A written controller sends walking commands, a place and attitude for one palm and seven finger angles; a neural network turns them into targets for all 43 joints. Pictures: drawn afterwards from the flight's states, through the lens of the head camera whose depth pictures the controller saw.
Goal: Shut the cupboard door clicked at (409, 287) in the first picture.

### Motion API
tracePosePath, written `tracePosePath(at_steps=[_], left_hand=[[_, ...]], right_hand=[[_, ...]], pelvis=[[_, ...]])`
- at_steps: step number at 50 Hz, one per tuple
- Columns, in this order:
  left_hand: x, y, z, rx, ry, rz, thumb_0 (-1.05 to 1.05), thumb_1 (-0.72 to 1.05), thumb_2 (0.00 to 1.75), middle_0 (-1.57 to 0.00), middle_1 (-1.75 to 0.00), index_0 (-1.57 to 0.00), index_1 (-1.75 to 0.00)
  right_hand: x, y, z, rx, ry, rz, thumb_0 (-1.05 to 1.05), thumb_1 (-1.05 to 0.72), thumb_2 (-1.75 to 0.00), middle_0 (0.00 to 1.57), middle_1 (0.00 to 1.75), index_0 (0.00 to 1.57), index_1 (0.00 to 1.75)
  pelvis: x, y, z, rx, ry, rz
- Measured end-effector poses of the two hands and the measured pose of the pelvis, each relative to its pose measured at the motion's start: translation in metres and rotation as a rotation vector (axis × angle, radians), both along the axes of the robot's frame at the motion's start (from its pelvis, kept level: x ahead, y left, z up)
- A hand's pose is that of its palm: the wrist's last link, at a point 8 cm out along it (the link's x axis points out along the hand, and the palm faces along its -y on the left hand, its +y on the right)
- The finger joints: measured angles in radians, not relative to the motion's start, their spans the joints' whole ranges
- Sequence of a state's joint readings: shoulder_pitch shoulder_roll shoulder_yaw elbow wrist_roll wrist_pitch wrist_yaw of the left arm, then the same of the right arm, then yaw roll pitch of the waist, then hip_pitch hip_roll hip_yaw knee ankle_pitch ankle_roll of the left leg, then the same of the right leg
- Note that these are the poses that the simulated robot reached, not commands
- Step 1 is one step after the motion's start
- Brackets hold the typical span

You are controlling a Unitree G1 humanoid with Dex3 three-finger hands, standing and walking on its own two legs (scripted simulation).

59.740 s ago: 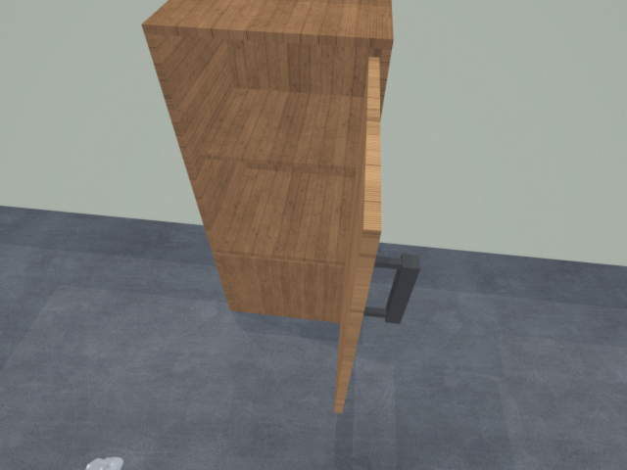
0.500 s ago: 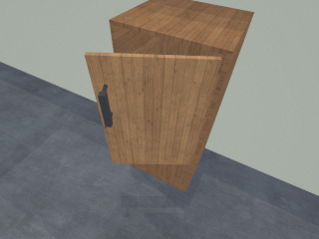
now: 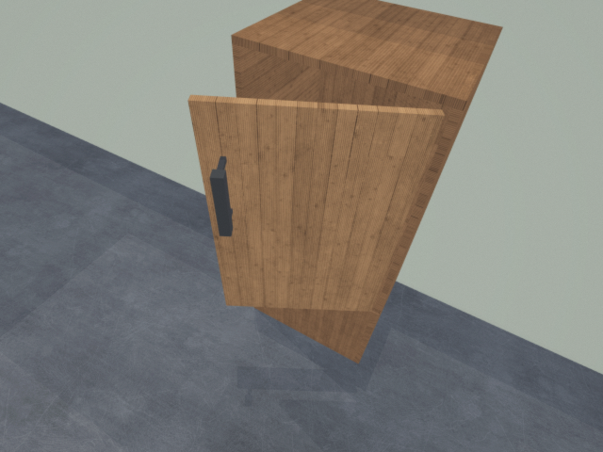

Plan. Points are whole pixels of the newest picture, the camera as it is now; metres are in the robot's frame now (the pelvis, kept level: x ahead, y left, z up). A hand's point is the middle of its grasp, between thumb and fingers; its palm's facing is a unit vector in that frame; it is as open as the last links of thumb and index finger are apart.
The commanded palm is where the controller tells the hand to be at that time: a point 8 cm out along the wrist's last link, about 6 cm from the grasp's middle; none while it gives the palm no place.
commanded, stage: look again from close up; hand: left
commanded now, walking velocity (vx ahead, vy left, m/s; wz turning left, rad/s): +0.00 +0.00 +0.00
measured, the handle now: (224, 197) +0.52 +0.18 +0.03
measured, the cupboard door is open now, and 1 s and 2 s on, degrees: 28 28 28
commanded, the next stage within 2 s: raise the hand and make a fist in 0.60 s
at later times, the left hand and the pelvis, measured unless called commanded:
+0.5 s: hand out of the picture -0.01 +0.16 -0.18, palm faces +0.01 -0.99 -0.17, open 7.3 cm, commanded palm none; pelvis +0.02 +0.00 +0.00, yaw +0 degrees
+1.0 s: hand (212, 361) +0.23 +0.14 -0.01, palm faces +0.02 -1.00 +0.00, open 6.7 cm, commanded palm +0.15 +0.20 -0.05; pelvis +0.04 -0.03 -0.06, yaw +0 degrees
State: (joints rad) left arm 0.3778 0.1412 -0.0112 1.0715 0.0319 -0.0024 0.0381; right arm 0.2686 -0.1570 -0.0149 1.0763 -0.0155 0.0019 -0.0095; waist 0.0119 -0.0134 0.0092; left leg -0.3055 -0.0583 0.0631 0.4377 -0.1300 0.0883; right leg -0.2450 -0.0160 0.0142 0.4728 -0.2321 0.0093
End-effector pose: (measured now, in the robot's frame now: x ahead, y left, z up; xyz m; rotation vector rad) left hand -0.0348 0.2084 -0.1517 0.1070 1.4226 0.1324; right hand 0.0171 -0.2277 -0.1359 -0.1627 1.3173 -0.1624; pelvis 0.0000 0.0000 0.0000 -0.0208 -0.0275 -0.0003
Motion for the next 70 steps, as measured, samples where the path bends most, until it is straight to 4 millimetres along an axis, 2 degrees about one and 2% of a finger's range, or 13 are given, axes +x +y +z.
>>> tracePosePath(at_steps=[17, 36, 38, 40, 43, 45, 47, 50, 55, 57, 59, 64, 70], left_hand=[[0.004, 0.005, 0.002, 0.011, 0.021, -0.002, 0.0, 0.91, 0.9, -0.2, -0.3, -0.2, -0.3], [0.052, -0.002, 0.004, 0.014, -0.002, -0.043, 0.0, 0.91, 0.9, -0.2, -0.3, -0.2, -0.3], [0.09, 0.008, 0.022, 0.035, -0.17, 0.046, 0.01, 0.92, 0.9, -0.21, -0.3, -0.2, -0.3], [0.144, 0.017, 0.064, 0.091, -0.499, 0.062, 0.02, 0.93, 0.9, -0.21, -0.3, -0.21, -0.3], [0.213, 0.017, 0.121, 0.117, -0.92, 0.042, 0.02, 0.94, 0.9, -0.23, -0.32, -0.22, -0.32], [0.243, 0.011, 0.145, 0.078, -1.144, 0.022, 0.02, 0.94, 0.9, -0.24, -0.34, -0.24, -0.34], [0.255, 0.0, 0.155, 0.003, -1.332, -0.019, 0.01, 0.93, 0.9, -0.27, -0.37, -0.26, -0.37], [0.247, -0.015, 0.144, -0.089, -1.471, -0.115, 0.01, 0.93, 0.9, -0.31, -0.42, -0.31, -0.42], [0.2, -0.017, 0.092, -0.089, -1.286, -0.045, 0.01, 0.91, 0.9, -0.4, -0.51, -0.4, -0.51], [0.183, -0.012, 0.086, -0.027, -1.244, -0.002, 0.01, 0.91, 0.9, -0.44, -0.55, -0.43, -0.55], [0.174, -0.008, 0.094, 0.032, -1.27, 0.014, 0.02, 0.91, 0.9, -0.47, -0.59, -0.47, -0.59], [0.192, -0.012, 0.123, 0.053, -1.446, -0.087, 0.02, 0.91, 0.9, -0.56, -0.69, -0.56, -0.69], [0.227, -0.018, 0.124, -0.072, -1.352, -0.155, 0.02, 0.9, 0.9, -0.67, -0.81, -0.67, -0.81]], right_hand=[[0.009, 0.001, 0.001, 0.004, 0.013, -0.003, 0.01, -0.92, -0.9, 0.2, 0.3, 0.2, 0.3], [0.016, 0.001, 0.0, 0.018, 0.062, -0.027, 0.01, -0.92, -0.9, 0.2, 0.3, 0.2, 0.3], [0.029, -0.005, 0.006, -0.022, -0.04, -0.012, 0.01, -0.92, -0.9, 0.2, 0.3, 0.2, 0.3], [0.051, -0.013, 0.015, -0.049, -0.206, 0.011, 0.02, -0.92, -0.9, 0.2, 0.3, 0.2, 0.3], [0.093, -0.026, 0.022, -0.052, -0.433, 0.063, 0.02, -0.92, -0.9, 0.2, 0.3, 0.2, 0.3], [0.123, -0.035, 0.025, -0.053, -0.552, 0.091, 0.02, -0.91, -0.9, 0.2, 0.3, 0.2, 0.3], [0.153, -0.043, 0.029, -0.062, -0.651, 0.116, 0.02, -0.91, -0.9, 0.2, 0.3, 0.2, 0.3], [0.197, -0.054, 0.033, -0.084, -0.77, 0.158, 0.02, -0.91, -0.9, 0.2, 0.3, 0.2, 0.3], [0.255, -0.055, 0.032, -0.099, -0.877, 0.235, 0.02, -0.91, -0.9, 0.2, 0.3, 0.2, 0.3], [0.271, -0.049, 0.027, -0.088, -0.894, 0.271, 0.02, -0.91, -0.9, 0.2, 0.3, 0.2, 0.3], [0.28, -0.041, 0.019, -0.065, -0.894, 0.303, 0.02, -0.91, -0.9, 0.2, 0.3, 0.2, 0.3], [0.276, -0.022, -0.013, 0.013, -0.833, 0.327, 0.02, -0.91, -0.9, 0.2, 0.3, 0.2, 0.3], [0.229, -0.022, -0.037, 0.066, -0.677, 0.203, 0.02, -0.91, -0.9, 0.2, 0.3, 0.2, 0.3]], pelvis=[[0.011, 0.001, 0.001, 0.004, 0.012, 0.002], [0.036, -0.005, 0.004, 0.009, 0.026, -0.01], [0.036, -0.007, 0.001, 0.011, 0.022, 0.008], [0.039, -0.01, -0.002, 0.02, 0.033, 0.011], [0.039, -0.012, -0.012, 0.024, 0.06, 0.036], [0.039, -0.014, -0.021, 0.019, 0.1, 0.034], [0.039, -0.019, -0.034, 0.02, 0.143, 0.019], [0.039, -0.027, -0.058, 0.027, 0.191, 0.006], [0.041, -0.04, -0.088, 0.017, 0.238, 0.021], [0.043, -0.045, -0.095, 0.004, 0.253, 0.033], [0.043, -0.049, -0.1, -0.009, 0.265, 0.045], [0.039, -0.058, -0.109, -0.033, 0.286, 0.057], [0.038, -0.06, -0.099, -0.018, 0.285, 0.042]])
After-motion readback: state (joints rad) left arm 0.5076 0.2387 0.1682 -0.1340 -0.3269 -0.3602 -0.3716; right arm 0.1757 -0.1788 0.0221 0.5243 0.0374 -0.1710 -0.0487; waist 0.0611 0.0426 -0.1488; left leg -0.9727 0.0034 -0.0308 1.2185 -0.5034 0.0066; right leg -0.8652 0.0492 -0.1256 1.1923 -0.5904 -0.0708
